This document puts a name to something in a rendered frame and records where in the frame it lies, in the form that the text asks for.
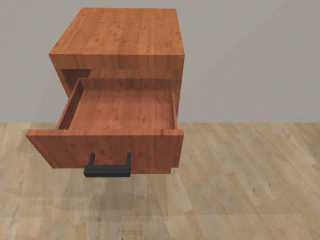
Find cabinet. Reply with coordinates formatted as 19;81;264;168
48;7;185;174

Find drawer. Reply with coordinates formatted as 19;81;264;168
25;77;184;169

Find handle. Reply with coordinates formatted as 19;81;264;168
83;152;131;178

